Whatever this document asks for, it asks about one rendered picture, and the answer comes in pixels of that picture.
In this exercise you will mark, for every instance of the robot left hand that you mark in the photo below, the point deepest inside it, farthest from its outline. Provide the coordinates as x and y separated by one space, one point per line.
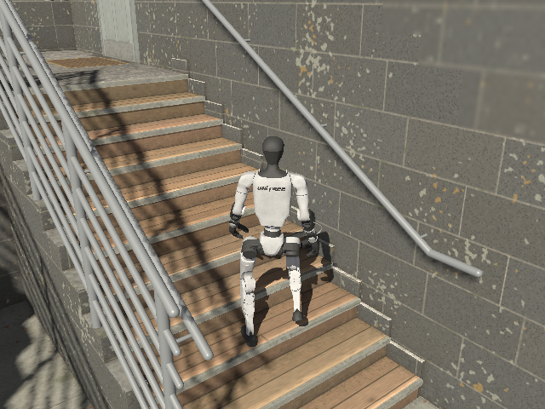
235 233

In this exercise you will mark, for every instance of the robot left forearm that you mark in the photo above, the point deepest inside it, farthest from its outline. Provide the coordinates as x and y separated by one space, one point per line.
234 219

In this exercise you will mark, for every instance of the robot left shin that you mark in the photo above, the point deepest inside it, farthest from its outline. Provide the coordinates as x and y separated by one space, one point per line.
248 307

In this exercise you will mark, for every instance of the robot head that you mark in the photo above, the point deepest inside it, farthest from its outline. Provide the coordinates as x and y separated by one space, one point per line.
273 148

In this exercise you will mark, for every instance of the robot right upper arm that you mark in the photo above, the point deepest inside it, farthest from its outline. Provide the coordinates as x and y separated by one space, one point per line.
300 183

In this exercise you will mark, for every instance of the robot right forearm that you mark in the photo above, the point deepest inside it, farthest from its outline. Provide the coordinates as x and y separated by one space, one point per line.
309 229

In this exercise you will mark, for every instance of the robot left upper arm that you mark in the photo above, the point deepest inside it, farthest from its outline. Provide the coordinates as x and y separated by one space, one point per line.
245 181

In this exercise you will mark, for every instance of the robot right hand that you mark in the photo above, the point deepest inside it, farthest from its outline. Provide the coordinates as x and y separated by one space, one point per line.
314 245

